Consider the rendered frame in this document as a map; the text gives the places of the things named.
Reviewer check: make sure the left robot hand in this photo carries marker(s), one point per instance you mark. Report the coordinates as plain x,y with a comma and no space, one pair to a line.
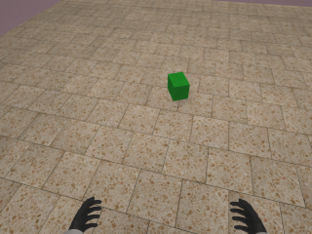
81,218

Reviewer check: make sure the right robot hand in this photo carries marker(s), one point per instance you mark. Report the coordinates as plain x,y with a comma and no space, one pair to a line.
254,223

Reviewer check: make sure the carton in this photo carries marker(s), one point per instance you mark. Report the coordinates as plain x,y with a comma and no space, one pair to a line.
178,86

